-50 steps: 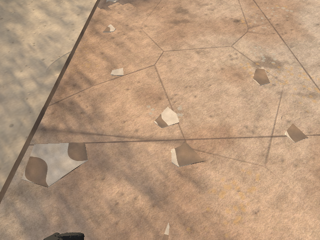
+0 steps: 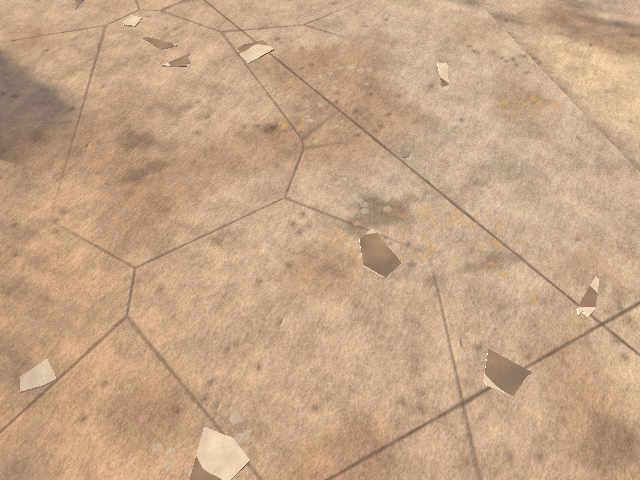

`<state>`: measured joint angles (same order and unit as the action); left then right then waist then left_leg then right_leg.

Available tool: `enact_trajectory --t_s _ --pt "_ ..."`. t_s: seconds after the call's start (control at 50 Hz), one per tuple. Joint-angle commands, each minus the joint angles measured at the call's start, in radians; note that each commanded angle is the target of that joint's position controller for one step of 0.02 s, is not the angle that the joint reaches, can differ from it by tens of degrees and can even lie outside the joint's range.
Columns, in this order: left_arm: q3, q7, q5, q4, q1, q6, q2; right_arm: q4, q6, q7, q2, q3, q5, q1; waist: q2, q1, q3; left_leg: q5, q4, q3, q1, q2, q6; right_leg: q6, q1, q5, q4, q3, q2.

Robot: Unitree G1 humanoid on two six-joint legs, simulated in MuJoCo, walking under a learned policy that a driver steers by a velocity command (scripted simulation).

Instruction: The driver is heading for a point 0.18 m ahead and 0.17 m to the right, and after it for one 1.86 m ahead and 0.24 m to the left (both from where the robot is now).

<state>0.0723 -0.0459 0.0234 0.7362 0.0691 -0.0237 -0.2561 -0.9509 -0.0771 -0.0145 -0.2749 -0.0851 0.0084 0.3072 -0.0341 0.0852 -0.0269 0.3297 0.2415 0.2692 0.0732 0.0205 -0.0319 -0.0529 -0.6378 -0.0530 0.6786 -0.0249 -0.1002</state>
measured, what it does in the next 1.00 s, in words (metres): walks ahead: right foot, then left foot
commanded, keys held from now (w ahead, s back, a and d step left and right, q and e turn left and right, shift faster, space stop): e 0.46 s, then q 0.54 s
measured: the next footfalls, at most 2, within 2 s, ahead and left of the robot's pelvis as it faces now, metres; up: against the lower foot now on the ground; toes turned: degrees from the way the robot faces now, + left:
right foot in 0.08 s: +0.21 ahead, -0.12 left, +0.00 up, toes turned -10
left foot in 0.56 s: +0.35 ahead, +0.07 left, +0.00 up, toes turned -21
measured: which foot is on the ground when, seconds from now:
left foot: down 0.00-0.06, up 0.08-0.54, down 0.56-0.90, up 0.92-1.00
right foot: up 0.00-0.06, down 0.08-1.00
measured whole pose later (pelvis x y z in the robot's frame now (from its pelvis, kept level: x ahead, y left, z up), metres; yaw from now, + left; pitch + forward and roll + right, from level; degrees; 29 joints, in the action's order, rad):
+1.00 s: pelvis +0.23 -0.02 -0.01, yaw -9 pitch +2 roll -1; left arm 0.09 0.05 -0.01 0.70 0.24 0.02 -0.28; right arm -0.66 0.03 0.02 -0.33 -0.08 0.02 0.11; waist 0.02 -0.02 -0.03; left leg 0.49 0.95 -0.05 -0.51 -0.05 -0.02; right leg -0.03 -0.22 -0.38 0.57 -0.04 0.01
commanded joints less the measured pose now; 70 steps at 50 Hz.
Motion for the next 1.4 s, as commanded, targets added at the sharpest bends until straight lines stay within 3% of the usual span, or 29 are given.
enact_trajectory --t_s 0.02,0.06,0.08,0.1,0.12,0.14,0.16,0.2,0.24,0.46,0.54,0.56,0.58,0.6,0.62,0.68,0.84,0.88,0.92,0.96,1.0,1.06,1.16,1.18,1.2,1.22,1.24,1.28,1.4 --pt "0.023 -0.014 -0.003 -0.102 -0.054 -0.010 -0.086 0.058 0.013 -0.008 -0.210 -0.045 0.015 -0.035 0.124 -0.058 -0.027 -0.850 0.092 -0.058 0.024 0.283 0.139 -0.045 0.050 -0.123 -0.039 -0.079 0.069" --pt "0.073 -0.005 -0.007 -0.040 0.208 -0.012 -0.173 0.075 0.031 -0.016 -0.215 -0.044 0.023 -0.064 0.115 -0.200 0.116 -1.029 0.462 -0.021 -0.059 0.224 0.084 -0.100 0.405 -0.018 -0.155 -0.111 0.167" --pt "0.104 0.021 -0.012 -0.017 0.319 -0.004 -0.266 0.099 0.021 -0.016 -0.175 -0.029 -0.006 -0.042 -0.012 -0.230 0.211 -0.619 0.776 -0.023 -0.323 0.169 0.015 -0.157 0.712 0.255 -0.155 0.094 0.037" --pt "0.105 0.028 -0.034 -0.050 0.249 -0.010 -0.370 0.154 -0.008 -0.001 -0.037 0.015 -0.043 0.049 -0.244 -0.089 0.333 0.341 1.130 -0.140 -0.726 -0.039 -0.051 -0.367 1.005 0.533 -0.183 0.624 -0.250" --pt "0.086 0.019 -0.035 -0.080 0.292 -0.013 -0.301 0.146 -0.034 0.010 -0.127 0.003 -0.008 -0.017 -0.087 -0.181 0.485 0.359 1.214 -0.351 -0.746 -0.020 -0.038 -0.401 1.023 0.590 -0.240 0.688 -0.283" --pt "0.072 0.015 -0.030 -0.076 0.245 -0.019 -0.252 0.178 -0.040 0.011 -0.146 -0.003 0.026 -0.095 -0.055 -0.170 0.360 0.270 1.200 -0.341 -0.811 0.014 -0.023 -0.370 0.931 0.612 -0.248 0.531 -0.243" --pt "0.063 0.017 -0.007 -0.077 0.184 -0.023 -0.207 0.166 -0.037 0.001 -0.141 -0.002 0.015 -0.108 0.020 -0.136 0.236 0.180 1.106 -0.334 -0.810 0.058 -0.016 -0.301 0.773 0.524 -0.263 0.407 -0.171" --pt "0.047 0.030 -0.014 -0.106 0.087 -0.014 -0.163 0.158 -0.007 -0.016 -0.158 -0.016 -0.009 -0.103 0.014 -0.072 0.143 0.095 1.001 -0.336 -0.695 0.093 -0.021 -0.251 0.514 0.460 -0.319 0.315 -0.105" --pt "0.052 0.035 -0.032 -0.115 0.075 -0.013 -0.186 0.169 0.018 -0.019 -0.132 -0.015 -0.017 -0.076 0.002 -0.041 0.147 0.055 0.929 -0.323 -0.627 0.070 -0.034 -0.253 0.407 0.523 -0.337 0.285 -0.086" --pt "0.055 0.079 -0.013 -0.121 0.118 0.042 -0.207 0.263 0.039 -0.007 -0.115 0.001 -0.011 -0.268 -0.093 -0.101 0.140 -0.105 0.476 -0.371 -0.597 -0.031 -0.057 -0.172 0.430 0.194 -0.265 0.400 -0.030" --pt "0.017 0.080 -0.016 -0.120 0.097 0.043 -0.134 0.245 0.016 0.016 -0.104 0.004 -0.017 -0.190 -0.106 -0.064 0.154 -0.267 0.213 -0.326 -0.394 -0.010 0.002 -0.114 0.444 0.203 -0.158 0.389 -0.021" --pt "-0.002 0.080 -0.032 -0.106 0.143 0.035 -0.082 0.251 0.008 0.019 -0.111 0.008 -0.037 -0.192 -0.060 -0.074 0.160 -0.484 0.133 -0.399 -0.278 0.066 0.040 -0.061 0.404 0.101 -0.123 0.357 0.029" --pt "-0.015 0.078 -0.067 -0.090 0.252 0.025 -0.047 0.270 0.009 0.017 -0.165 0.007 -0.055 -0.218 0.122 -0.157 0.199 -0.823 0.170 -0.560 -0.169 0.219 0.121 -0.007 0.351 -0.208 -0.016 0.259 0.125" --pt "-0.007 0.077 -0.059 -0.074 0.306 0.022 -0.073 0.257 0.016 0.016 -0.097 0.030 -0.069 -0.252 0.252 -0.200 0.191 -0.838 0.174 -0.665 -0.212 0.301 0.270 0.052 0.336 -0.426 -0.019 0.202 0.134" --pt "0.000 0.079 -0.060 -0.066 0.262 0.023 -0.126 0.262 0.019 0.023 -0.060 0.039 -0.046 -0.265 0.229 -0.169 0.163 -0.721 0.159 -0.678 -0.261 0.268 0.284 0.077 0.369 -0.364 -0.055 0.176 0.103" --pt "0.016 0.075 -0.048 -0.073 0.155 0.048 -0.157 0.267 0.032 0.039 -0.160 0.012 -0.008 -0.248 0.169 -0.125 0.107 -0.414 0.173 -0.578 -0.354 0.129 0.172 0.058 0.445 -0.205 -0.142 0.135 0.120" --pt "0.036 0.088 -0.034 -0.077 0.178 0.040 -0.124 0.336 0.065 0.021 -0.162 -0.009 0.011 -0.235 0.100 -0.107 0.159 -0.453 0.283 -0.608 -0.376 0.070 0.181 0.010 0.452 -0.107 -0.121 0.100 0.105" --pt "0.047 0.091 -0.036 -0.084 0.173 0.042 -0.147 0.358 0.076 0.021 -0.147 -0.009 0.017 -0.248 0.001 -0.100 0.121 -0.309 0.362 -0.513 -0.494 -0.007 0.125 -0.039 0.494 0.001 -0.196 0.169 0.020" --pt "0.056 0.098 -0.045 -0.096 0.166 0.038 -0.179 0.367 0.082 0.029 -0.126 -0.008 0.006 -0.226 -0.146 -0.094 0.092 0.030 0.560 -0.356 -0.648 -0.083 0.052 -0.169 0.559 0.242 -0.270 0.346 -0.210" --pt "0.048 0.106 -0.042 -0.126 0.148 0.022 -0.168 0.382 0.089 0.034 -0.162 -0.029 0.003 -0.245 -0.070 -0.109 0.063 0.284 0.860 -0.349 -0.747 -0.026 0.013 -0.250 0.568 0.430 -0.276 0.399 -0.321" --pt "0.054 0.105 -0.024 -0.127 0.107 0.017 -0.189 0.385 0.103 0.034 -0.123 -0.019 0.015 -0.241 -0.032 -0.095 0.027 0.198 0.819 -0.343 -0.786 0.016 -0.012 -0.187 0.591 0.422 -0.264 0.274 -0.251" --pt "0.065 0.101 -0.023 -0.119 0.116 0.037 -0.215 0.411 0.107 0.051 -0.085 -0.002 0.021 -0.265 -0.095 -0.124 0.048 0.099 0.672 -0.250 -0.663 0.008 -0.028 -0.148 0.570 0.441 -0.256 0.117 -0.173" --pt "0.062 0.085 0.008 -0.105 0.122 0.029 -0.210 0.398 0.117 0.054 -0.131 -0.037 0.015 -0.144 -0.107 -0.071 0.120 -0.124 0.288 -0.150 -0.335 -0.077 0.036 -0.066 0.500 0.355 -0.082 -0.016 -0.141" --pt "0.056 0.077 0.000 -0.092 0.169 0.015 -0.183 0.396 0.115 0.039 -0.180 -0.057 0.013 -0.085 -0.014 -0.048 0.157 -0.351 0.203 -0.252 -0.161 -0.043 0.082 0.007 0.387 0.226 0.084 -0.082 -0.089" --pt "0.027 0.073 -0.063 -0.142 0.150 0.007 -0.101 0.422 0.110 0.019 -0.315 -0.081 0.001 -0.045 0.299 -0.067 0.189 -0.885 0.216 -0.681 0.051 0.258 0.224 0.104 0.058 -0.504 0.414 -0.108 0.032" --pt "0.028 0.073 -0.052 -0.161 0.088 0.002 -0.130 0.427 0.087 0.035 -0.307 -0.066 -0.038 -0.027 0.276 -0.015 0.308 -0.908 0.168 -0.898 0.016 0.402 0.434 0.127 -0.031 -0.697 0.595 0.082 0.121" --pt "0.037 0.074 -0.022 -0.155 0.059 0.008 -0.169 0.424 0.068 0.043 -0.267 -0.054 -0.036 -0.061 0.163 -0.017 0.250 -0.777 0.149 -0.813 -0.035 0.359 0.417 0.125 -0.050 -0.644 0.642 0.124 0.088" --pt "0.041 0.091 -0.031 -0.129 0.054 0.020 -0.171 0.412 0.065 0.029 -0.209 -0.038 -0.001 -0.135 0.084 -0.062 0.138 -0.545 0.137 -0.674 -0.146 0.240 0.301 0.115 -0.049 -0.486 0.550 0.119 0.056" --pt "0.029 0.074 -0.025 -0.121 0.056 0.013 -0.134 0.414 0.083 -0.007 -0.194 -0.031 0.008 -0.143 0.172 -0.078 0.123 0.110 0.008 -0.675 -0.282 0.129 0.268 0.123 0.083 -0.294 0.244 0.096 0.095"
